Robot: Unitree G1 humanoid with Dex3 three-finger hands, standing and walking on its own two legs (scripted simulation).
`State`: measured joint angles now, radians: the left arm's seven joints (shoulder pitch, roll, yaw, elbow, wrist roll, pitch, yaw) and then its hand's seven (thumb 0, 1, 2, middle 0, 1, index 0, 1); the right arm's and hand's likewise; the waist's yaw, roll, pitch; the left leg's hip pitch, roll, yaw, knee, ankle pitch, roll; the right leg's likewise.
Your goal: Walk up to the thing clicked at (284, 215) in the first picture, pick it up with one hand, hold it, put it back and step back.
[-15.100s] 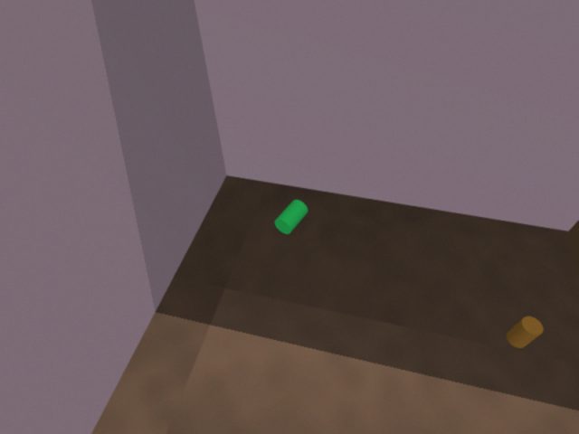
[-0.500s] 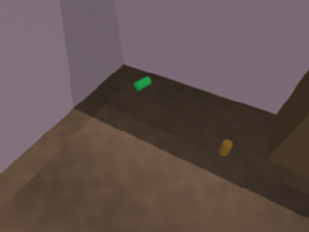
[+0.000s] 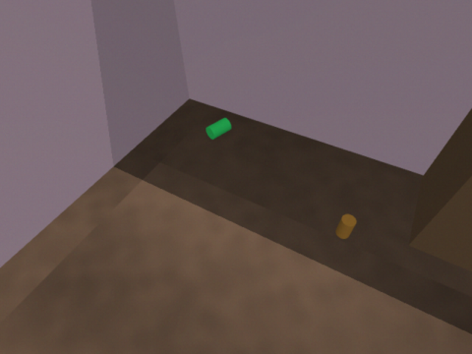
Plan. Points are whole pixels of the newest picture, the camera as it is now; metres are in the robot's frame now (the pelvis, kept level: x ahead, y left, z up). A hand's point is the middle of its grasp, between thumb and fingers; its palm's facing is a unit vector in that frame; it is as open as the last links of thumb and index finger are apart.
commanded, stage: stand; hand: left
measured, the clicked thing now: (218, 128) +1.52 +0.15 -0.74
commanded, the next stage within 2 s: walk up in 0.32 s
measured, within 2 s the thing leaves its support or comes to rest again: neither
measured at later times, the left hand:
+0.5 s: hand out of the picture +0.08 +0.28 -0.16, palm faces +0.02 -0.94 -0.35, open 7.4 cm
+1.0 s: hand (143, 255) +0.37 +0.24 -0.17, palm faces -0.12 -0.94 -0.33, open 7.4 cm
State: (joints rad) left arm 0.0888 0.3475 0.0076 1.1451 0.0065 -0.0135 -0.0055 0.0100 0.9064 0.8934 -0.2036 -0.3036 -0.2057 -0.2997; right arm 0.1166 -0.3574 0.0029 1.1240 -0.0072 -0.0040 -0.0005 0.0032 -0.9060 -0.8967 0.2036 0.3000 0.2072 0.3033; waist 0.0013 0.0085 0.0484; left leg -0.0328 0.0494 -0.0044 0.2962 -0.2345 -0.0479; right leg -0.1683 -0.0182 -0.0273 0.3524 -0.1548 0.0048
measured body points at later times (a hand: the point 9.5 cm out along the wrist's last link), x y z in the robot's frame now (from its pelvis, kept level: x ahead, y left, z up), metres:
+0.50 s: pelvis +0.02 +0.00 -0.01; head +0.02 +0.00 +0.44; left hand +0.08 +0.33 -0.13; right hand +0.08 -0.32 -0.14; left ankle -0.04 +0.14 -0.74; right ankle +0.02 -0.12 -0.75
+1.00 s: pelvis +0.22 +0.00 -0.04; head +0.25 -0.01 +0.41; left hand +0.37 +0.29 -0.14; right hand +0.19 -0.33 -0.16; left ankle +0.02 +0.14 -0.73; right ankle +0.34 -0.10 -0.75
